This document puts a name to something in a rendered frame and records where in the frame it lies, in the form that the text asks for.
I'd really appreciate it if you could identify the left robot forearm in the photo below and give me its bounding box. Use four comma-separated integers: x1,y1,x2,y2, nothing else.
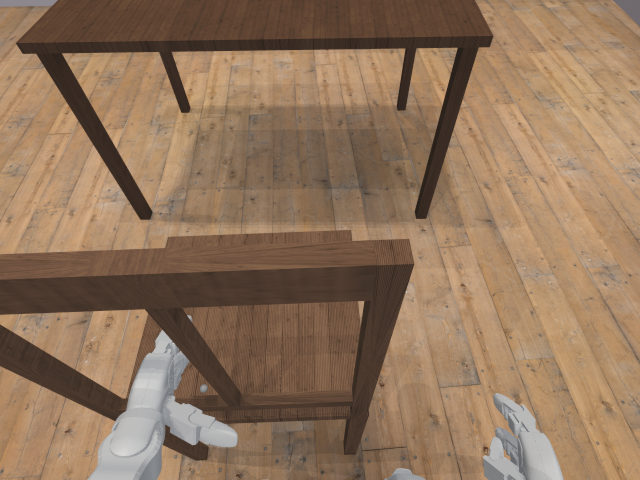
88,408,165,480

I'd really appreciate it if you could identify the robot right hand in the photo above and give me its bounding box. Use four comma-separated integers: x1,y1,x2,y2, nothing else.
483,393,564,480

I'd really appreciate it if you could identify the table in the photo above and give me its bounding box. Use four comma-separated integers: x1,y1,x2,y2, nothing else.
16,0,493,220

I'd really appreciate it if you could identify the chair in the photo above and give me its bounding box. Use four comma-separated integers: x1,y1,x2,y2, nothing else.
0,230,414,460

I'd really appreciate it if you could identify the robot left hand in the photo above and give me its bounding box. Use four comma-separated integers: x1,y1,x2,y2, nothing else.
126,315,238,447

